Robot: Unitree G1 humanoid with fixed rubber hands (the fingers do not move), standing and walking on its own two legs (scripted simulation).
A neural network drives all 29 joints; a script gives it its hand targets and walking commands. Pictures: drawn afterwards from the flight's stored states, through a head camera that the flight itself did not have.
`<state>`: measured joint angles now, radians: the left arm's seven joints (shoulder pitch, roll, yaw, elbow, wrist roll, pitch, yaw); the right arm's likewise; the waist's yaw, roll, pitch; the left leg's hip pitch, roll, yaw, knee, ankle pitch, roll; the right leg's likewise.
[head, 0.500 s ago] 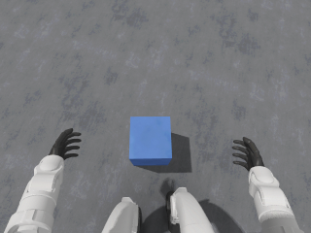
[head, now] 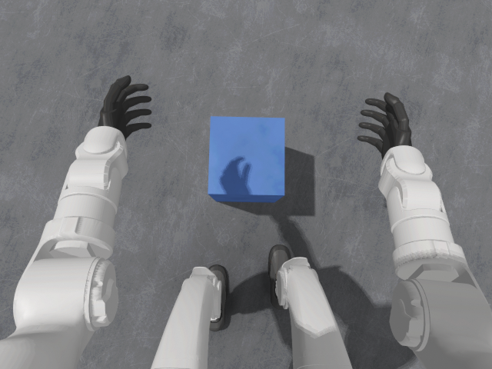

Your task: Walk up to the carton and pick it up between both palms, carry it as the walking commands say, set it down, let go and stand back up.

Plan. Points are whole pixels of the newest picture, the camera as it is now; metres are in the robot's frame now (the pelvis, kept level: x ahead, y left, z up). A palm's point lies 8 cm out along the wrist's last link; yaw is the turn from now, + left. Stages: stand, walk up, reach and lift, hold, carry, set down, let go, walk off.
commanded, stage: reach and lift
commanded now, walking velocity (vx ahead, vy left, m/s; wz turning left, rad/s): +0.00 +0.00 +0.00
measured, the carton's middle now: (246, 164) +0.50 -0.01 -0.55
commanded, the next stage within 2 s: none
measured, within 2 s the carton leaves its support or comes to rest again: neither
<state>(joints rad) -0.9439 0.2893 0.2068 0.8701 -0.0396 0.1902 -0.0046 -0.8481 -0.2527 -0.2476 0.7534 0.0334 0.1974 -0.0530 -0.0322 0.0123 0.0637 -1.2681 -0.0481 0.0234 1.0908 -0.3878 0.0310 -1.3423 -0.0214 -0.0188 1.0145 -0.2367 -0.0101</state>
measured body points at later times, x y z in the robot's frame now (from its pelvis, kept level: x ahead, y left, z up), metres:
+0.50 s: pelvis +0.02 -0.01 -0.02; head +0.34 -0.01 +0.29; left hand +0.54 +0.18 -0.15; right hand +0.51 -0.22 -0.16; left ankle +0.05 +0.10 -0.64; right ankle +0.11 -0.12 -0.64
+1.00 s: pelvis -0.05 -0.01 -0.17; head +0.34 -0.02 +0.04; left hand +0.53 +0.18 -0.34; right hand +0.51 -0.21 -0.35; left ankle +0.05 +0.10 -0.64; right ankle +0.11 -0.12 -0.64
